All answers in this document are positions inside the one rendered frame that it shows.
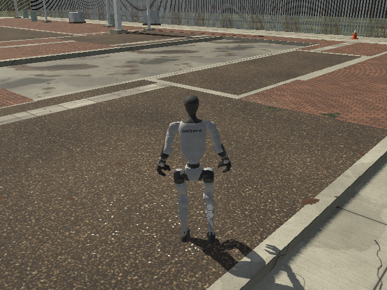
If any robot right forearm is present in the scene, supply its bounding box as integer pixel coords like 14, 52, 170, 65
218, 144, 230, 164

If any robot torso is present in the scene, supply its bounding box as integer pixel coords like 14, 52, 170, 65
178, 118, 207, 181

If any robot right hand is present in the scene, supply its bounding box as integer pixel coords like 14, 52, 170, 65
218, 161, 231, 173

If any robot left upper arm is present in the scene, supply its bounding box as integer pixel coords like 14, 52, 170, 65
163, 121, 180, 155

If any left robot foot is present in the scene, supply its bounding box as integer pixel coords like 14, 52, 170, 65
181, 227, 190, 242

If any robot right upper arm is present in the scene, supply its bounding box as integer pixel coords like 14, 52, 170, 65
205, 121, 223, 153

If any robot left hand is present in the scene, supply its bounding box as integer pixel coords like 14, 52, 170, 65
157, 164, 171, 176

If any robot left forearm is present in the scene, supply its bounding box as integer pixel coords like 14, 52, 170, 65
158, 145, 169, 167

